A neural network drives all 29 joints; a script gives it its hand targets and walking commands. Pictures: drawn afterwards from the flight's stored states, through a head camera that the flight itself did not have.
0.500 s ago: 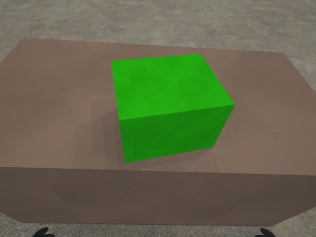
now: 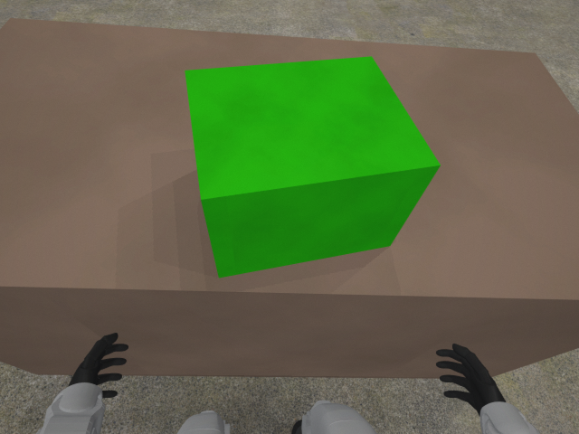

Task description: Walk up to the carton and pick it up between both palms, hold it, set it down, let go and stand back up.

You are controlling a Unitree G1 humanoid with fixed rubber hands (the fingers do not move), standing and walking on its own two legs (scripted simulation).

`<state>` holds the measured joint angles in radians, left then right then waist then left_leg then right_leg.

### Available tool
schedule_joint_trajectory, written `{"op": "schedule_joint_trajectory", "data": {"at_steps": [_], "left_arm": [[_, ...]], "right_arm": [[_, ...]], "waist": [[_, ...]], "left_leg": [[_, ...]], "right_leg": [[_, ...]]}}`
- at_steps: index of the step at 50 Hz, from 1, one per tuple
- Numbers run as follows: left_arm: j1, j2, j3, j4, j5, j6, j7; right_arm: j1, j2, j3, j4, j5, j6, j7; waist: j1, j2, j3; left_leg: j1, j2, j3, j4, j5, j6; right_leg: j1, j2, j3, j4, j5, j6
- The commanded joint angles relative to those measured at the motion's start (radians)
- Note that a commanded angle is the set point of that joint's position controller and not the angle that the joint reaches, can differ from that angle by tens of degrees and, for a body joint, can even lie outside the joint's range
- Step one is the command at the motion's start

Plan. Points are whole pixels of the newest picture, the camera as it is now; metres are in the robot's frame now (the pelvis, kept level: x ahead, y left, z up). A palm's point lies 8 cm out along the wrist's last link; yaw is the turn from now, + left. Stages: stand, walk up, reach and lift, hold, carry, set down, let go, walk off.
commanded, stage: reach and lift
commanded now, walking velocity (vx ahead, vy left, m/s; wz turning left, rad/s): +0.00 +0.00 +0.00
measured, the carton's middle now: (296, 165) +0.49 -0.02 +0.05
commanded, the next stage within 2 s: none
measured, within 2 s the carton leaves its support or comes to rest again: neither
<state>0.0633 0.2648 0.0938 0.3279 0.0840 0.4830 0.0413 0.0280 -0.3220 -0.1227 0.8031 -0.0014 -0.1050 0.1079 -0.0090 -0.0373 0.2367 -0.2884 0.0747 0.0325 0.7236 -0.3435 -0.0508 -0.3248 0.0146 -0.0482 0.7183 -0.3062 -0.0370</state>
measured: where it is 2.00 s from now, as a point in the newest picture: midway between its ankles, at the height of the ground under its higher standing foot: outside the picture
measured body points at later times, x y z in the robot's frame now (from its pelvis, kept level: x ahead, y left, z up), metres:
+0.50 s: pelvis +0.03 +0.00 +0.03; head +0.03 +0.01 +0.48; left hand +0.19 +0.25 -0.03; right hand +0.20 -0.28 -0.02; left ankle +0.03 +0.15 -0.71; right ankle +0.05 -0.09 -0.71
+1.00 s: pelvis +0.04 +0.01 +0.03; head +0.05 +0.03 +0.48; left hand +0.22 +0.21 +0.02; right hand +0.21 -0.31 +0.04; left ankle +0.03 +0.15 -0.71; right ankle +0.05 -0.09 -0.71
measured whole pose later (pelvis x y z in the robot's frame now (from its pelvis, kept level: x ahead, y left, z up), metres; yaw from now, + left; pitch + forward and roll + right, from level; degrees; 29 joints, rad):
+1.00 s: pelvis +0.04 +0.01 +0.03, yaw -2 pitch +1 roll +0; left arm 0.42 0.06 0.00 -0.05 0.01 0.18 0.20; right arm 0.31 -0.54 -0.13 0.37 0.33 -0.06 0.31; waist 0.02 -0.03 -0.02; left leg -0.17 0.06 0.08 0.36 -0.21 -0.03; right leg -0.22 0.02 0.01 0.37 -0.16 -0.02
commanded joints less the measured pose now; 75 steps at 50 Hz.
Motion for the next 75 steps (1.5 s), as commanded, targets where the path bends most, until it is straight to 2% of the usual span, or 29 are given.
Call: {"op": "schedule_joint_trajectory", "data": {"at_steps": [1,3,7,9,13,14,18,19,20,24,26,31,36,37,41,45,46,48,49,50,55,58,64,65,66,69,72,74,75], "left_arm": [[0.12,0.179,0.1,-0.161,0.023,-0.021,0.031],[0.119,0.168,0.109,-0.136,0.013,-0.035,0.032],[0.061,0.178,0.103,-0.247,-0.05,-0.122,0.045],[0.077,0.163,0.095,-0.226,-0.071,-0.155,0.042],[0.111,0.142,0.067,-0.196,-0.091,-0.156,0.037],[0.097,0.152,0.072,-0.221,-0.095,-0.157,0.039],[0.163,0.107,0.051,-0.276,-0.081,-0.162,0.045],[0.176,0.111,0.043,-0.274,-0.086,-0.173,0.039],[0.186,0.107,0.047,-0.244,-0.068,-0.17,0.043],[0.197,0.061,0.02,-0.268,-0.088,-0.203,0.065],[0.249,0.036,0.015,-0.308,-0.075,-0.214,0.074],[0.28,-0.008,-0.005,-0.378,-0.078,-0.276,0.104],[0.283,-0.063,-0.043,-0.433,-0.076,-0.3,0.128],[0.307,-0.078,-0.042,-0.435,-0.081,-0.31,0.127],[0.348,-0.115,-0.065,-0.526,-0.094,-0.336,0.147],[0.332,-0.145,-0.074,-0.532,-0.064,-0.333,0.151],[0.307,-0.146,-0.056,-0.566,-0.072,-0.342,0.164],[0.314,-0.154,-0.063,-0.567,-0.057,-0.346,0.171],[0.34,-0.176,-0.089,-0.585,-0.064,-0.346,0.175],[0.332,-0.173,-0.074,-0.595,-0.065,-0.352,0.182],[0.33,-0.182,-0.079,-0.657,-0.074,-0.366,0.177],[0.314,-0.195,-0.085,-0.642,-0.078,-0.37,0.178],[0.352,-0.181,-0.083,-0.702,-0.109,-0.396,0.179],[0.363,-0.186,-0.082,-0.699,-0.111,-0.393,0.177],[0.318,-0.168,-0.045,-0.656,-0.084,-0.387,0.177],[0.277,-0.187,-0.091,-0.751,-0.127,-0.401,0.191],[0.288,-0.193,-0.082,-0.713,-0.122,-0.398,0.198],[0.259,-0.198,-0.097,-0.675,-0.117,-0.384,0.186],[0.28,-0.199,-0.095,-0.687,-0.118,-0.377,0.185]], "right_arm": [[0.057,-0.327,-0.057,-0.182,0.03,-0.004,0.011],[0.065,-0.276,-0.044,-0.203,0.04,0.012,0.016],[0.113,-0.21,-0.022,-0.302,0.047,-0.01,0.012],[0.153,-0.194,-0.016,-0.344,0.051,-0.007,0.015],[0.209,-0.201,-0.022,-0.345,0.07,0.03,0.03],[0.212,-0.201,-0.025,-0.342,0.075,0.04,0.033],[0.245,-0.205,-0.044,-0.376,0.084,0.051,0.039],[0.246,-0.23,-0.066,-0.396,0.083,0.052,0.04],[0.239,-0.217,-0.06,-0.392,0.074,0.058,0.04],[0.221,-0.258,-0.077,-0.458,0.083,0.058,0.055],[0.233,-0.273,-0.086,-0.431,0.087,0.047,0.068],[0.208,-0.343,-0.096,-0.494,0.165,0.018,0.113],[0.194,-0.39,-0.101,-0.513,0.215,0.023,0.152],[0.199,-0.39,-0.089,-0.515,0.231,0.015,0.161],[0.252,-0.425,-0.099,-0.517,0.292,0.017,0.181],[0.23,-0.468,-0.102,-0.525,0.328,0.004,0.197],[0.203,-0.462,-0.1,-0.565,0.341,-0.002,0.2],[0.207,-0.483,-0.112,-0.577,0.353,-0.001,0.2],[0.221,-0.483,-0.118,-0.561,0.355,-0.002,0.202],[0.221,-0.504,-0.106,-0.576,0.373,-0.003,0.204],[0.239,-0.489,-0.073,-0.612,0.417,-0.03,0.198],[0.224,-0.472,-0.076,-0.628,0.416,-0.031,0.199],[0.274,-0.463,-0.078,-0.715,0.438,-0.051,0.172],[0.262,-0.486,-0.078,-0.698,0.426,-0.049,0.173],[0.22,-0.468,-0.067,-0.712,0.424,-0.048,0.164],[0.175,-0.466,-0.068,-0.781,0.434,-0.056,0.169],[0.202,-0.454,-0.07,-0.721,0.435,-0.054,0.165],[0.152,-0.463,-0.06,-0.679,0.438,-0.048,0.162],[0.148,-0.493,-0.055,-0.676,0.453,-0.042,0.168]], "waist": [[0.024,0.008,-0.389],[0.055,-0.007,-0.304],[0.022,-0.036,-0.328],[0.04,-0.041,-0.339],[0.029,-0.018,-0.246],[0.003,-0.015,-0.243],[-0.001,0.033,-0.24],[0.001,-0.016,-0.237],[0.02,0.019,-0.203],[0.015,-0.048,-0.2],[0.026,-0.008,-0.222],[0.034,-0.02,-0.269],[0.028,-0.02,-0.295],[0.028,-0.067,-0.303],[0.018,-0.022,-0.332],[0.029,-0.006,-0.324],[0.035,-0.053,-0.336],[0.047,-0.018,-0.322],[0.027,-0.028,-0.322],[0.046,-0.027,-0.309],[0.039,-0.039,-0.35],[0.032,-0.064,-0.325],[0.032,-0.113,-0.355],[0.024,-0.123,-0.327],[0.053,-0.103,-0.323],[0.044,-0.113,-0.362],[0.036,-0.144,-0.316],[0.026,-0.088,-0.324],[0.036,-0.107,-0.328]], "left_leg": [[0.046,-0.046,0.046,-0.229,0.148,0.03],[0.014,-0.065,0.049,-0.252,0.168,0.034],[0.03,-0.096,0.071,-0.264,0.139,0.036],[0.049,-0.109,0.077,-0.281,0.137,0.036],[0.099,-0.114,0.073,-0.323,0.101,0.027],[0.106,-0.109,0.071,-0.319,0.1,0.024],[0.143,-0.101,0.052,-0.353,0.142,0.016],[0.165,-0.1,0.05,-0.369,0.148,0.023],[0.148,-0.104,0.053,-0.379,0.131,0.026],[0.162,-0.098,0.062,-0.413,0.177,0.036],[0.197,-0.087,0.045,-0.428,0.221,0.027],[0.194,-0.077,0.027,-0.436,0.298,0.018],[0.173,-0.079,0.024,-0.447,0.222,0.023],[0.17,-0.071,0.018,-0.443,0.201,0.024],[0.237,-0.062,0.004,-0.412,0.301,0.009],[0.205,-0.062,-0.006,-0.417,0.241,0.011],[0.187,-0.067,0.006,-0.419,0.212,0.031],[0.169,-0.062,0.004,-0.412,0.217,0.032],[0.165,-0.062,0.003,-0.403,0.251,0.022],[0.186,-0.058,0.002,-0.402,0.245,0.026],[0.177,-0.076,0.01,-0.368,0.326,0.026],[0.126,-0.079,0.016,-0.394,0.173,0.041],[0.092,-0.088,0.021,-0.379,0.227,0.044],[0.098,-0.087,0.023,-0.389,0.216,0.041],[0.075,-0.088,0.02,-0.389,0.188,0.045],[0.096,-0.084,0.019,-0.405,0.126,0.05],[0.069,-0.081,0.022,-0.415,0.177,0.049],[0.113,-0.083,0.017,-0.416,0.177,0.034],[0.134,-0.076,0.017,-0.411,0.214,0.031]], "right_leg": [[0.222,0.021,-0.005,-0.187,0.254,0.002],[0.245,-0.008,0.044,-0.259,0.295,0.006],[0.203,-0.061,0.104,-0.31,0.227,0.042],[0.214,-0.073,0.122,-0.315,0.293,0.062],[0.139,-0.088,0.14,-0.394,0.152,0.056],[0.11,-0.076,0.118,-0.388,0.121,0.047],[0.127,-0.073,0.107,-0.424,0.182,0.037],[0.146,-0.057,0.095,-0.442,0.186,0.037],[0.157,-0.061,0.107,-0.455,0.157,0.033],[0.131,-0.027,0.08,-0.465,0.211,0.031],[0.155,0.004,0.051,-0.453,0.259,0.013],[0.159,0.034,0.031,-0.443,0.338,-0.003],[0.125,0.044,0.031,-0.438,0.249,-0.017],[0.126,0.045,0.036,-0.44,0.23,-0.021],[0.068,0.036,0.042,-0.443,0.291,-0.036],[0.062,0.035,0.045,-0.441,0.244,-0.048],[0.081,0.034,0.057,-0.45,0.225,-0.041],[0.08,0.029,0.064,-0.436,0.249,-0.043],[0.061,0.036,0.061,-0.426,0.271,-0.047],[0.057,0.035,0.065,-0.428,0.265,-0.042],[0.1,0.033,0.088,-0.408,0.371,-0.037],[0.103,0.009,0.121,-0.429,0.223,-0.032],[0.15,-0.013,0.153,-0.427,0.299,-0.003],[0.15,-0.001,0.136,-0.432,0.281,-0.004],[0.168,-0.027,0.175,-0.457,0.242,-0.013],[0.117,-0.01,0.156,-0.443,0.15,-0.01],[0.123,-0.003,0.155,-0.446,0.209,-0.011],[0.121,0.0,0.149,-0.438,0.241,-0.019],[0.122,0.002,0.147,-0.441,0.272,-0.015]]}}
